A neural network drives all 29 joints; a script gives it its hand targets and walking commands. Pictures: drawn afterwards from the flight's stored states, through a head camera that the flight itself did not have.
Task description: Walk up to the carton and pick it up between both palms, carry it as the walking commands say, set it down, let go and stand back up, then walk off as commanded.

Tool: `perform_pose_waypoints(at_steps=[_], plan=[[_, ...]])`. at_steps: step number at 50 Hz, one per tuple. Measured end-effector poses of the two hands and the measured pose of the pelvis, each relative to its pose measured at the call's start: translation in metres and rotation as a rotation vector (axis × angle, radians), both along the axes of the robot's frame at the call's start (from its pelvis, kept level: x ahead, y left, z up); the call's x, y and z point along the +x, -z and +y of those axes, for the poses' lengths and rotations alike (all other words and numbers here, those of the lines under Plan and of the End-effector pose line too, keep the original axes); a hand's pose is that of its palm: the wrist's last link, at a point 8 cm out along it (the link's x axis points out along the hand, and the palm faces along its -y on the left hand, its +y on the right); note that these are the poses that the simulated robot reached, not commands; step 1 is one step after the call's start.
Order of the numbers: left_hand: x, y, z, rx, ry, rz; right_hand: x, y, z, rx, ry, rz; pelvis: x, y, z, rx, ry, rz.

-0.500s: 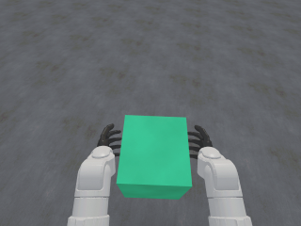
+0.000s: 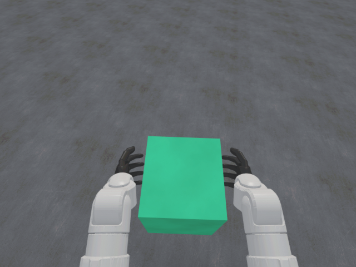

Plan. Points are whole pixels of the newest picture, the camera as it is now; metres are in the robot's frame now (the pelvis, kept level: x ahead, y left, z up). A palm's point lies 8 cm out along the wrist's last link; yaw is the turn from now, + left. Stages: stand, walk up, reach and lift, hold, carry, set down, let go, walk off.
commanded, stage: carry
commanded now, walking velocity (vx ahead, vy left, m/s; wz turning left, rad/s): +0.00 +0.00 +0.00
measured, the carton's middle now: (181, 188) +0.31 +0.00 -0.01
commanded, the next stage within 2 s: none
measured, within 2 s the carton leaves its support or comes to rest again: neither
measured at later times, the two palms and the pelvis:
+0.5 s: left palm (122, 177) +0.28 +0.13 +0.09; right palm (243, 178) +0.28 -0.13 +0.08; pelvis +0.01 +0.00 +0.00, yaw +0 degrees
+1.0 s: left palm (140, 111) +0.48 +0.11 +0.11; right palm (233, 112) +0.48 -0.14 +0.10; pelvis +0.20 -0.02 +0.01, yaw +0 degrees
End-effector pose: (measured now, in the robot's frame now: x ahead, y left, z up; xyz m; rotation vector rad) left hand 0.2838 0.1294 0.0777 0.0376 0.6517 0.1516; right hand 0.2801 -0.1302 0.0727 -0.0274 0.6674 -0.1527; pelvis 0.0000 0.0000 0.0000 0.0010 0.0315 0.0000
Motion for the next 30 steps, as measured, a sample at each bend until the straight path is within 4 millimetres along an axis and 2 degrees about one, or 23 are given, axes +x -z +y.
perform_pose_waypoints(at_steps=[21,26,30], plan=[[0.000,0.001,0.000,-0.002,0.000,-0.001,0.000,0.001,0.000,0.003,0.001,-0.003,0.000,0.000,0.000,0.000,0.000,-0.002],[-0.003,-0.016,0.002,-0.007,-0.012,-0.026,-0.002,-0.017,0.003,-0.004,0.002,-0.027,0.009,-0.004,0.001,0.001,-0.004,0.011],[0.010,-0.029,0.009,-0.006,-0.022,-0.039,0.011,-0.031,0.011,-0.015,0.001,-0.039,0.025,-0.004,0.007,-0.002,-0.002,0.024]])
